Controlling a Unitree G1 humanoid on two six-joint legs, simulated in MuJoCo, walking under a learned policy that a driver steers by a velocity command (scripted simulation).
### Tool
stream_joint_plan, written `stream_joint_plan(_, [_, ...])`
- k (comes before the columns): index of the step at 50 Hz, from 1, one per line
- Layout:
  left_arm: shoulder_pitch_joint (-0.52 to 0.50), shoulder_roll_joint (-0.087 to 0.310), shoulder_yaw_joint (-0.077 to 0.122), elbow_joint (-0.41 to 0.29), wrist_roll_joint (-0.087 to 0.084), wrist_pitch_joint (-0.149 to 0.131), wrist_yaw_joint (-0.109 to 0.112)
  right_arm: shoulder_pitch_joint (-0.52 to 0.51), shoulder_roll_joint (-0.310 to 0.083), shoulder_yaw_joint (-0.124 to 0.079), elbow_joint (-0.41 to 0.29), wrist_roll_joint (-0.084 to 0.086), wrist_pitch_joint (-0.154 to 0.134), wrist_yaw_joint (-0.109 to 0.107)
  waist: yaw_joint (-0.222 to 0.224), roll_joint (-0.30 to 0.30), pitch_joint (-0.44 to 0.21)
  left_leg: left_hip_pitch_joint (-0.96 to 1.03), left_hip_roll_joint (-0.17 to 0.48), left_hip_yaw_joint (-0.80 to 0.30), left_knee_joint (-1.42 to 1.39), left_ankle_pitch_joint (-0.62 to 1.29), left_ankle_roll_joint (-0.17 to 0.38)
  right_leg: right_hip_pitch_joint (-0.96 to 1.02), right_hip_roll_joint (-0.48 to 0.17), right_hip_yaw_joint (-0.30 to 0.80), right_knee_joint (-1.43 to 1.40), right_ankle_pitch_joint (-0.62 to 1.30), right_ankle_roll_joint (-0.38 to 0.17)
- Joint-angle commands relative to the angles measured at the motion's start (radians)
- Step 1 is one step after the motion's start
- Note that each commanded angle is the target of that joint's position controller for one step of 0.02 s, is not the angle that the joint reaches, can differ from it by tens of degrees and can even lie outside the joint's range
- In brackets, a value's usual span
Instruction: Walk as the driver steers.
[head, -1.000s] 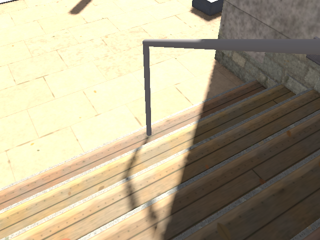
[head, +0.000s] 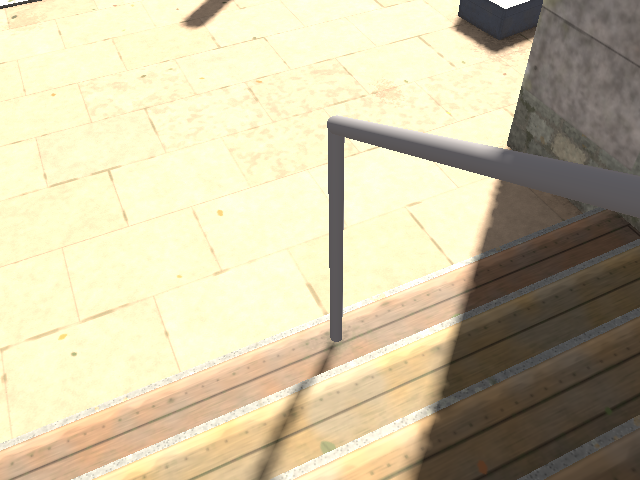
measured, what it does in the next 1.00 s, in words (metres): goes down, turning left: right foot 0.16 m lower, then left foot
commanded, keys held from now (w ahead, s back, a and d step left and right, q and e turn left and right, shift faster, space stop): w+q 0.08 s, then q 0.82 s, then no key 0.08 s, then w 0.02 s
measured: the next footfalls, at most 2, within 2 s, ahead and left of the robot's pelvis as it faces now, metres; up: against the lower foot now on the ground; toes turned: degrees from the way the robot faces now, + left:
right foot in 0.16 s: +0.28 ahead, -0.14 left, -0.16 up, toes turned +1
left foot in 0.66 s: +0.20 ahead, +0.10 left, -0.16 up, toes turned +31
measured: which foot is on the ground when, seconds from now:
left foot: down 0.00-0.16, up 0.18-0.64, down 0.66-1.00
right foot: up 0.00-0.14, down 0.16-0.66, up 0.68-1.00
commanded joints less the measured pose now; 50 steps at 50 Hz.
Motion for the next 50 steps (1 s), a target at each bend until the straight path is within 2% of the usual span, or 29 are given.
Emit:
stream_joint_plan(1, [-0.108,0.063,-0.008,-0.085,0.024,0.006,0.003,0.067,-0.149,-0.024,-0.043,0.022,-0.040,-0.044,-0.038,0.039,0.104,0.038,0.216,-0.418,-0.032,0.351,0.182,-0.098,0.038,-0.030,-0.189,0.016,0.024])
stream_joint_plan(2, [-0.218,0.059,-0.026,-0.084,0.005,0.010,-0.010,0.124,-0.072,-0.022,-0.035,0.034,-0.034,-0.052,-0.135,-0.020,0.150,0.193,0.198,-0.430,0.006,0.222,0.149,-0.207,-0.014,0.052,-0.540,0.187,0.018])
stream_joint_plan(3, [-0.231,0.032,-0.038,-0.091,-0.001,0.018,-0.019,0.092,-0.100,-0.020,-0.056,0.041,-0.009,-0.038,-0.131,-0.013,0.144,0.041,0.156,-0.375,-0.038,0.183,0.140,0.050,0.012,-0.052,-0.771,0.248,-0.011])
stream_joint_plan(4, [-0.203,-0.004,-0.042,-0.115,-0.023,0.017,-0.022,0.056,-0.170,-0.024,-0.045,-0.008,0.014,0.000,-0.073,0.092,0.145,-0.214,0.171,-0.452,-0.097,0.249,0.177,0.348,0.051,-0.113,-0.618,0.256,-0.026])
stream_joint_plan(7, [0.316,0.135,0.025,0.024,-0.051,-0.017,0.006,-0.112,-0.202,-0.027,-0.141,-0.002,0.033,0.043,0.166,-0.025,0.101,-0.426,0.080,-0.359,0.297,0.355,0.061,0.965,0.047,-0.131,-0.671,0.287,-0.086])
stream_joint_plan(8, [0.576,0.234,0.076,0.086,-0.055,-0.027,0.025,-0.079,-0.125,-0.011,-0.136,-0.010,0.029,0.066,0.229,-0.094,-0.039,-0.515,0.036,-0.259,0.541,0.488,-0.046,1.301,-0.078,-0.043,-0.646,0.439,-0.221])
stream_joint_plan(9, [0.572,0.269,0.089,0.056,-0.046,-0.019,0.007,0.170,0.021,0.002,-0.076,0.029,0.034,0.061,0.099,-0.286,-0.350,-0.630,-0.003,-0.075,1.075,-0.143,-0.113,1.577,-0.350,0.119,-0.362,1.134,-0.477])
stream_joint_plan(10, [0.512,0.264,0.100,0.031,-0.028,0.004,-0.007,0.098,-0.070,-0.014,-0.154,0.042,0.049,0.061,0.136,-0.189,-0.340,-0.771,0.023,-0.050,1.206,-0.160,-0.134,1.448,-0.395,0.312,-0.445,0.971,-0.531])
stream_joint_plan(11, [0.373,0.249,0.101,-0.010,-0.052,0.023,-0.011,-0.052,-0.121,-0.038,-0.225,0.049,0.060,0.032,0.139,-0.114,-0.219,-0.852,0.072,-0.021,1.180,-0.106,-0.152,1.233,-0.417,0.323,-0.569,0.519,-0.480])
stream_joint_plan(12, [0.247,0.172,0.079,-0.029,-0.057,0.026,-0.018,-0.079,-0.094,-0.026,-0.230,0.037,0.070,-0.004,0.084,-0.001,-0.110,-0.820,0.139,-0.077,1.128,0.062,-0.141,0.955,-0.421,0.315,-0.659,0.110,-0.425])
stream_joint_plan(15, [0.177,0.004,0.043,0.007,-0.042,-0.031,0.030,-0.079,-0.024,-0.008,-0.215,0.000,0.087,-0.013,-0.021,-0.036,0.071,-0.493,0.291,-0.042,0.679,0.348,-0.123,0.404,-0.261,0.014,-0.786,0.233,-0.363])
stream_joint_plan(18, [0.233,0.063,0.056,0.050,-0.028,-0.057,0.069,-0.112,-0.038,-0.013,-0.200,-0.013,0.095,0.038,0.028,-0.020,0.065,-0.405,0.328,-0.002,0.250,0.588,-0.143,0.410,-0.216,-0.113,-0.808,0.055,-0.315])
stream_joint_plan(21, [0.257,0.144,0.076,0.042,0.005,-0.040,0.076,-0.133,-0.025,-0.006,-0.218,-0.009,0.086,0.043,0.019,-0.063,0.003,-0.264,0.267,0.034,0.376,0.718,-0.160,0.392,-0.281,-0.114,-0.713,0.289,-0.328])
stream_joint_plan(23, [0.228,0.154,0.085,0.018,-0.009,-0.041,0.088,-0.192,-0.109,-0.035,-0.274,-0.013,0.080,0.019,0.052,-0.068,-0.042,-0.431,0.277,-0.009,0.395,0.568,-0.160,0.568,-0.325,-0.119,-0.658,0.277,-0.326])
stream_joint_plan(24, [0.257,0.181,0.105,0.037,-0.050,-0.043,0.096,-0.287,-0.125,-0.040,-0.316,-0.010,0.081,0.006,0.090,-0.058,0.000,-0.533,0.310,-0.005,0.155,0.391,-0.168,0.688,-0.320,-0.120,-0.712,0.162,-0.296])
stream_joint_plan(26, [0.317,0.178,0.122,0.057,-0.056,-0.044,0.115,-0.339,-0.088,-0.028,-0.327,-0.015,0.098,-0.018,0.137,-0.089,0.022,-0.426,0.288,0.069,0.041,0.315,-0.160,0.697,-0.318,-0.115,-0.720,0.014,-0.257])
stream_joint_plan(27, [0.247,0.195,0.130,0.028,-0.015,-0.048,0.118,-0.304,-0.074,-0.029,-0.321,-0.017,0.103,-0.031,0.103,-0.137,-0.007,-0.320,0.280,0.070,0.134,0.375,-0.157,0.649,-0.343,-0.108,-0.718,0.024,-0.266])
stream_joint_plan(29, [0.254,0.219,0.157,0.024,-0.050,-0.052,0.125,-0.387,-0.094,-0.054,-0.344,-0.025,0.109,-0.047,0.154,-0.103,0.043,-0.261,0.235,0.152,-0.060,0.262,-0.137,0.649,-0.346,-0.143,-0.760,-0.046,-0.246])
stream_joint_plan(32, [0.230,0.294,0.205,0.026,-0.044,-0.039,0.116,-0.351,-0.124,-0.101,-0.335,0.025,0.088,-0.066,0.128,-0.090,0.018,-0.044,0.177,0.158,-0.322,0.357,-0.082,0.688,-0.354,-0.182,-0.663,-0.129,-0.186])
stream_joint_plan(33, [0.214,0.267,0.204,0.025,-0.048,-0.030,0.102,-0.250,-0.158,-0.133,-0.291,0.047,0.069,-0.081,0.070,-0.032,-0.037,0.164,0.142,0.152,-0.446,0.576,-0.043,0.607,-0.299,-0.234,-0.493,-0.166,-0.151])
stream_joint_plan(34, [0.188,0.110,0.164,-0.042,-0.047,-0.028,0.089,-0.096,-0.250,-0.156,-0.246,0.033,0.040,-0.116,0.039,0.205,-0.215,0.522,0.318,-0.079,-0.431,1.165,0.113,0.351,-0.140,-0.375,-0.085,-0.637,-0.052])
stream_joint_plan(35, [0.072,0.050,0.133,-0.175,-0.061,-0.056,0.070,0.016,-0.345,-0.170,-0.269,0.009,0.011,-0.105,-0.016,0.200,-0.276,0.711,0.543,-0.476,-0.482,1.217,0.336,0.000,0.037,-0.200,0.026,-0.924,-0.010])
stream_joint_plan(36, [-0.085,0.075,0.133,-0.192,-0.113,-0.044,0.070,0.082,-0.313,-0.178,-0.209,-0.034,-0.016,-0.075,-0.105,0.009,-0.058,0.647,0.551,-0.473,-0.508,1.268,0.294,-0.182,0.066,-0.031,0.032,-0.879,-0.003])
stream_joint_plan(37, [-0.092,0.103,0.133,-0.213,-0.133,-0.042,0.076,0.027,-0.287,-0.177,-0.201,-0.011,-0.016,-0.047,-0.063,0.070,-0.012,0.618,0.545,-0.401,-0.493,1.285,0.282,-0.239,0.049,-0.011,0.067,-0.852,0.004])
stream_joint_plan(39, [0.061,0.191,0.158,-0.139,-0.077,-0.024,0.099,-0.164,-0.216,-0.152,-0.254,0.058,0.021,-0.005,0.077,0.104,-0.007,0.312,0.466,-0.233,-0.460,1.247,0.214,-0.052,0.014,-0.012,0.100,-0.697,0.001])
stream_joint_plan(41, [0.160,0.135,0.140,-0.079,-0.044,0.012,0.095,-0.248,-0.196,-0.141,-0.308,0.021,0.060,0.016,0.125,0.066,-0.016,0.035,0.412,-0.197,-0.505,1.173,0.192,0.124,0.057,-0.020,0.168,-0.469,0.007])
stream_joint_plan(43, [0.233,0.089,0.110,-0.053,-0.049,0.017,0.051,-0.329,-0.214,-0.128,-0.348,-0.010,0.059,0.005,0.162,0.049,-0.024,-0.165,0.351,-0.139,-0.476,1.089,0.162,0.280,0.090,-0.036,0.228,-0.245,0.002])
stream_joint_plan(48, [0.121,0.165,0.099,-0.139,-0.046,0.033,0.039,-0.223,-0.226,-0.110,-0.313,-0.004,0.045,-0.023,0.079,0.089,-0.035,-0.082,0.408,-0.251,-0.370,0.983,0.168,0.224,0.095,-0.027,0.283,-0.372,0.028])
stream_joint_plan(50, [0.000,0.133,0.077,-0.180,-0.057,0.058,0.059,-0.114,-0.230,-0.106,-0.277,0.039,0.042,-0.027,-0.002,0.087,-0.022,0.136,0.429,-0.361,-0.395,0.778,0.180,0.048,0.058,-0.017,-0.015,-0.514,0.065])
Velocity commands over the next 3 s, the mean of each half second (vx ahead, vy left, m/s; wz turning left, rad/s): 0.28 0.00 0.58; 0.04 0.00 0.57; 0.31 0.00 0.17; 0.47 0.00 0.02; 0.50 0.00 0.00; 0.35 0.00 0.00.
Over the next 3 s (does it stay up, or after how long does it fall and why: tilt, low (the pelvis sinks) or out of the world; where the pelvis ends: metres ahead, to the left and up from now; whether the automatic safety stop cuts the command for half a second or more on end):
stays up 0.96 0.50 -0.57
